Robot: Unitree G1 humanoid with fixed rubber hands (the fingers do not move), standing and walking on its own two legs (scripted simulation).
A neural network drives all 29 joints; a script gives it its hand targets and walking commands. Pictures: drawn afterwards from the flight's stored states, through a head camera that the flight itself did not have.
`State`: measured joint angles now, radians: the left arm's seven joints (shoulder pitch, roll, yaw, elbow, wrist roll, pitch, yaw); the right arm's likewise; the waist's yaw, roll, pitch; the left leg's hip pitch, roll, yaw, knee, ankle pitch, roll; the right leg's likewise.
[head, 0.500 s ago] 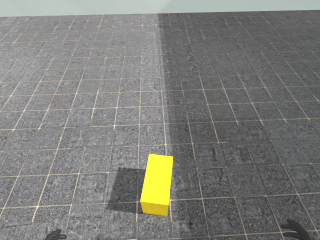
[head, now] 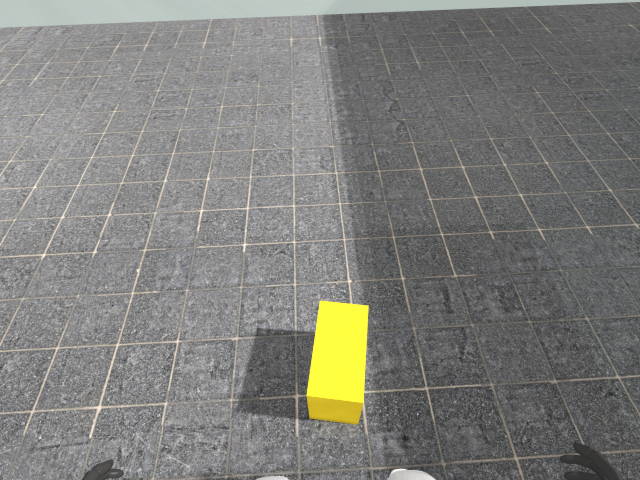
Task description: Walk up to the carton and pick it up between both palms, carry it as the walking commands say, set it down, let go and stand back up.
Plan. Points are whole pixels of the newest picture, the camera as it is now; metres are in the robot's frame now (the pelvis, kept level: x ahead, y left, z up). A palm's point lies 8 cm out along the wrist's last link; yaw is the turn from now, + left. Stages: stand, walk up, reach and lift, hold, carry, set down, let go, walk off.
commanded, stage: walk up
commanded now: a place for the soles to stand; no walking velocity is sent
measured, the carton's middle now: (338, 362) +0.50 -0.02 -0.64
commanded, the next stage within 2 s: none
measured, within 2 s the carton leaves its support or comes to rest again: neither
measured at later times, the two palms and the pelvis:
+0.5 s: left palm out of the picture +0.10 +0.33 -0.08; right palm out of the picture +0.13 -0.31 -0.09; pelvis +0.01 +0.01 +0.00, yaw -1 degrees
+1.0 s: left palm out of the picture +0.09 +0.32 -0.08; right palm out of the picture +0.13 -0.32 -0.09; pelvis +0.00 +0.00 +0.00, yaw -1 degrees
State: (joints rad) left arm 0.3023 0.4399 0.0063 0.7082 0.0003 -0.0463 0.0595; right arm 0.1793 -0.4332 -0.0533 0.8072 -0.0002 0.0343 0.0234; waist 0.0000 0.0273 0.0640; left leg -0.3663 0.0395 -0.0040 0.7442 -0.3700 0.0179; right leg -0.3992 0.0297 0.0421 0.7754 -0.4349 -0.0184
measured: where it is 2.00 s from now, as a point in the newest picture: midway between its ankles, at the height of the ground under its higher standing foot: outside the picture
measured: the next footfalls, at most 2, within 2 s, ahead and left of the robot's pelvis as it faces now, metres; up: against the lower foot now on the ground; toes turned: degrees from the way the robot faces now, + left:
none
